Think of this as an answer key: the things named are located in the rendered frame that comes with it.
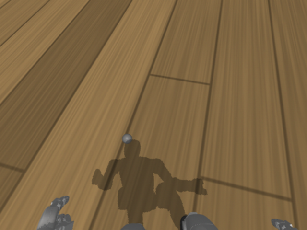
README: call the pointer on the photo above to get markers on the left robot hand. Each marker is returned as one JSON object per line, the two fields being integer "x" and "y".
{"x": 51, "y": 217}

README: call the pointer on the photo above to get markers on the ball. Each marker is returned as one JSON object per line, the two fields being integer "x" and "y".
{"x": 127, "y": 138}

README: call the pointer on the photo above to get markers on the right robot hand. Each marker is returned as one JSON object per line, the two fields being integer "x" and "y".
{"x": 282, "y": 225}

